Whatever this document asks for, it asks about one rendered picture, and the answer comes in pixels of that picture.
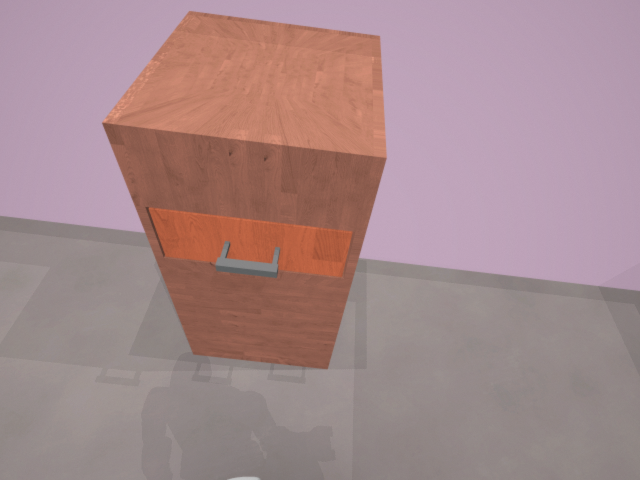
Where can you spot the drawer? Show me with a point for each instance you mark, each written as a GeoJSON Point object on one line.
{"type": "Point", "coordinates": [305, 249]}

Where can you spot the cabinet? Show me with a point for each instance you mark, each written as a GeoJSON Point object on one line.
{"type": "Point", "coordinates": [257, 120]}

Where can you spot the handle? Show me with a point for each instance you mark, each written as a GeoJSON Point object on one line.
{"type": "Point", "coordinates": [224, 264]}

